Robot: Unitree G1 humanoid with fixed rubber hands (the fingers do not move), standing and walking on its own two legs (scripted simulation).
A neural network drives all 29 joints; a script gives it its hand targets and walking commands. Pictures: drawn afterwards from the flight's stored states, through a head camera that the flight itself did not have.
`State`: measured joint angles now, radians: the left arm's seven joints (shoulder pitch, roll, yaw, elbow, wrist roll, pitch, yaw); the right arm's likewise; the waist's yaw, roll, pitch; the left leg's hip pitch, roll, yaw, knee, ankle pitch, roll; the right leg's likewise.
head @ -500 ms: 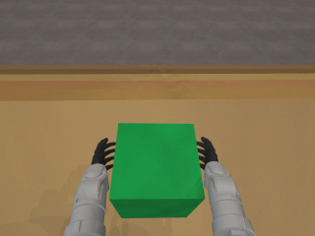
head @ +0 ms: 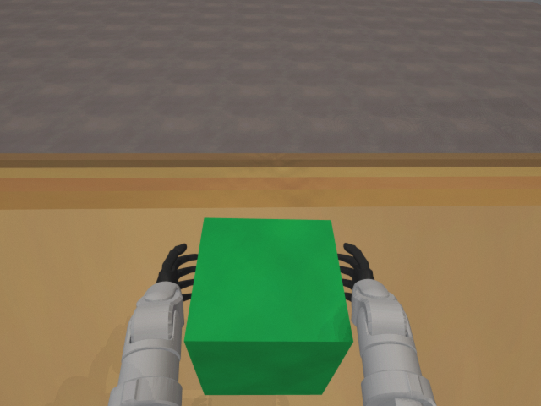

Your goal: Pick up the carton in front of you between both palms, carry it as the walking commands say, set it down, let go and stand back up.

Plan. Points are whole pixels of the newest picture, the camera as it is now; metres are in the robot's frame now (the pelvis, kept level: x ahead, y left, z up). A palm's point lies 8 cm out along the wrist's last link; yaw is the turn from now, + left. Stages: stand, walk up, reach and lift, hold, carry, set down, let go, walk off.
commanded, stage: reach and lift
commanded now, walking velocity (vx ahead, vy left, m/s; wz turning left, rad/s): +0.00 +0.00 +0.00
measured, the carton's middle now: (265, 310) +0.30 +0.00 -0.05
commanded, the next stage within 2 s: hold in 0.72 s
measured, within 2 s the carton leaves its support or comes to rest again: neither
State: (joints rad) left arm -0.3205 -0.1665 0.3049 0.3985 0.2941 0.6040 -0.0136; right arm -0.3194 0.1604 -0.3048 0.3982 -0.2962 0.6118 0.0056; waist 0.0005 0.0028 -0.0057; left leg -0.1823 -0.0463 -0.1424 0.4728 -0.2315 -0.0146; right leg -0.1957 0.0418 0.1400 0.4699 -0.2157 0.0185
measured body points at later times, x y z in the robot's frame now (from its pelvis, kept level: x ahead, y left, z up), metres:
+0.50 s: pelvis +0.02 +0.00 +0.01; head -0.01 +0.00 +0.46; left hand +0.32 +0.15 +0.03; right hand +0.32 -0.15 +0.03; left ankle +0.02 +0.13 -0.74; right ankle +0.03 -0.13 -0.74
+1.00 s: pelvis +0.01 +0.00 +0.01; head -0.04 +0.00 +0.45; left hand +0.31 +0.15 +0.05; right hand +0.31 -0.15 +0.05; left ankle +0.02 +0.13 -0.74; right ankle +0.03 -0.13 -0.74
